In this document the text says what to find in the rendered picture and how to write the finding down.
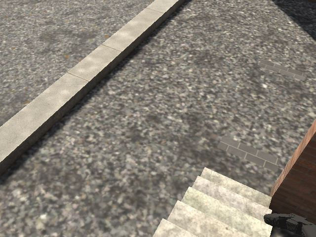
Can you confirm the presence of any right robot hand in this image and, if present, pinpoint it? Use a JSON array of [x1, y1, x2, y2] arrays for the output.
[[264, 213, 316, 237]]

